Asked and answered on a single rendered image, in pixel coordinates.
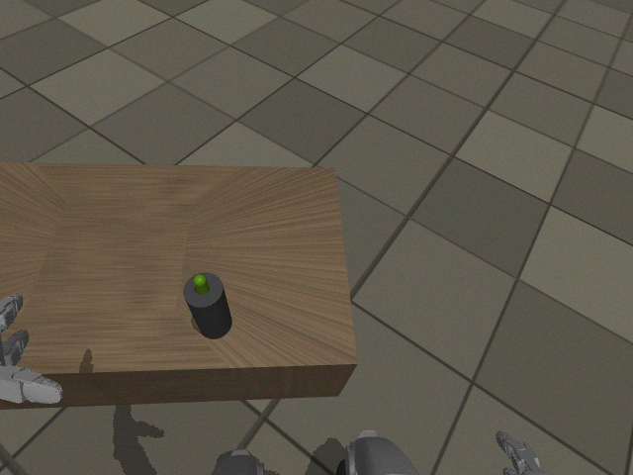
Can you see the right robot hand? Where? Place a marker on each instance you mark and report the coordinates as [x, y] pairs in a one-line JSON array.
[[524, 460]]

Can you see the left robot hand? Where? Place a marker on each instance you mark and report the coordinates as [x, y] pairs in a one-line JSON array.
[[18, 384]]

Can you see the bottle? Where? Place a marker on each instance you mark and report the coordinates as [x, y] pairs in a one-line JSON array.
[[205, 296]]

